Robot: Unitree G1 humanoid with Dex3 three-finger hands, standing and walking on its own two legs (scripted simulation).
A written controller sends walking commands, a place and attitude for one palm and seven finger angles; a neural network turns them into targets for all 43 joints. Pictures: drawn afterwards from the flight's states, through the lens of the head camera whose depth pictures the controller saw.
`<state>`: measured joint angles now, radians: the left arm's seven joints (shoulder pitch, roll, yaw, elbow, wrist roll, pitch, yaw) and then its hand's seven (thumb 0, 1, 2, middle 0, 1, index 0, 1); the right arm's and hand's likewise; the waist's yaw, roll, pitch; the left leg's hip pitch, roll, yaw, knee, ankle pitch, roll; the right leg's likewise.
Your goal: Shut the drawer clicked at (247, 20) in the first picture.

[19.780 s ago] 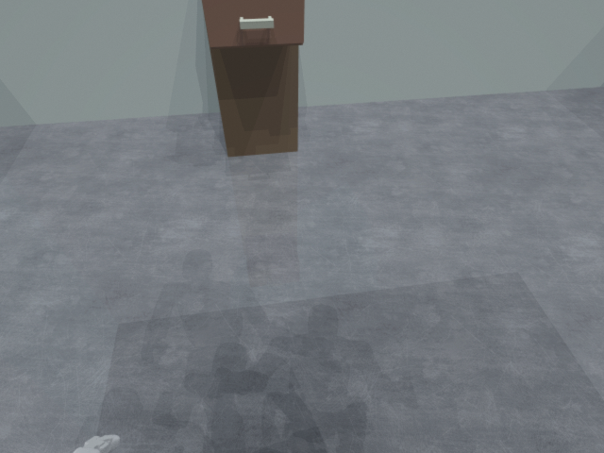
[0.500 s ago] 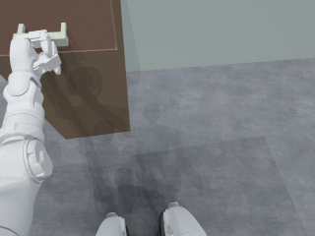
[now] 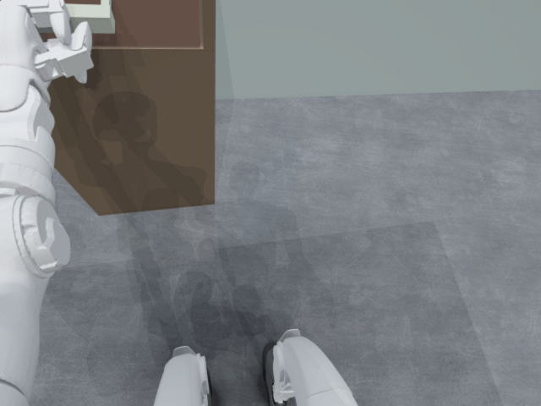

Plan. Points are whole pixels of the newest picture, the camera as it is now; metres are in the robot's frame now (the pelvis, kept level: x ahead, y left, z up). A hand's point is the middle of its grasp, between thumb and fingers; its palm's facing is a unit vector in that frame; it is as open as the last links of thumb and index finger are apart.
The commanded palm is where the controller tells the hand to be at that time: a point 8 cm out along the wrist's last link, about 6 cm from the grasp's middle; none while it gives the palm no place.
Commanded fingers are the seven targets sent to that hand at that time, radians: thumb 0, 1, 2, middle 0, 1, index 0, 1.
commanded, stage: pull the fist back off the drawer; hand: left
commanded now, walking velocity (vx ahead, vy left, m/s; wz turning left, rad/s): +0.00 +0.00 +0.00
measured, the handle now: (65, 6) +0.65 +0.19 +0.10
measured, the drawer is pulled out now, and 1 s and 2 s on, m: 0.00 0.00 0.00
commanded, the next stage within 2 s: draw the hand back to the body in 0.64 s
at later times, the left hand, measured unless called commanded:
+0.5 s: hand (91, 52) +0.57 +0.16 +0.10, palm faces +0.02 -1.00 -0.01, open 3.0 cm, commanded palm +0.54 +0.19 +0.10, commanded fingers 0.00 0.90 0.90 -1.40 -1.60 -1.40 -1.60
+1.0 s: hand (60, 87) +0.49 +0.18 +0.12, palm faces +0.04 -1.00 -0.03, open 3.3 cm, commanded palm +0.45 +0.22 +0.14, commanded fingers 0.00 0.90 0.90 -1.40 -1.60 -1.40 -1.60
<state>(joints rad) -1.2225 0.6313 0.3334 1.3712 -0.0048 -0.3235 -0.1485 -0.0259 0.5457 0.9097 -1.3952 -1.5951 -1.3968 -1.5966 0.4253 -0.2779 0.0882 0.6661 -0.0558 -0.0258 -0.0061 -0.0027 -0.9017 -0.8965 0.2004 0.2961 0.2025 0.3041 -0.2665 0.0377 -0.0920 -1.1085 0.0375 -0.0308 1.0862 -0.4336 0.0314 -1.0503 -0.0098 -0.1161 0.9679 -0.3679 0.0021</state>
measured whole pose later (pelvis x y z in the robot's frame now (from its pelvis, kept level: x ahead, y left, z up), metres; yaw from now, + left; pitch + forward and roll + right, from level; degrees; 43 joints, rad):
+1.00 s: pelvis +0.07 -0.01 +0.05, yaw -2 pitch +17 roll -2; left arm -0.44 0.34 0.34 0.65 -0.18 -0.28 -0.18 0.02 0.90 0.90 -1.39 -1.59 -1.40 -1.60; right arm 0.38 -0.26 0.01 0.57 0.03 0.06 0.02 0.00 -0.90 -0.90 0.20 0.30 0.20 0.30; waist -0.10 0.05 -0.12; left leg -0.65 0.05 0.04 0.81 -0.45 0.02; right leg -0.65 0.02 -0.04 0.75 -0.38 0.00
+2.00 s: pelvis +0.05 -0.02 +0.08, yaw +0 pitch -4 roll -1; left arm 0.55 0.33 0.29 -0.45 -0.06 -0.10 0.10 0.02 0.89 0.90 -1.40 -1.59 -1.40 -1.60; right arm 0.21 -0.24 0.02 0.62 0.00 -0.11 -0.07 0.01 -0.90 -0.90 0.20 0.30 0.20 0.30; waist 0.06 0.09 0.00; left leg -0.08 0.02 0.03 0.43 -0.28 0.00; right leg -0.08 0.00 -0.06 0.39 -0.24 -0.01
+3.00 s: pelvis -0.03 +0.01 +0.07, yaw +1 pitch +1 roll -2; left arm 0.61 0.37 0.37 -0.57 -0.01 -0.25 0.14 0.02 0.88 0.90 -1.40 -1.59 -1.40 -1.60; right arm 0.21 -0.21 0.00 0.55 0.00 -0.07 -0.08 0.01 -0.90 -0.90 0.20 0.30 0.20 0.30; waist -0.01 0.01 0.03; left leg -0.39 0.00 0.03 0.58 -0.20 0.06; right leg -0.36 -0.01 -0.02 0.50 -0.18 0.03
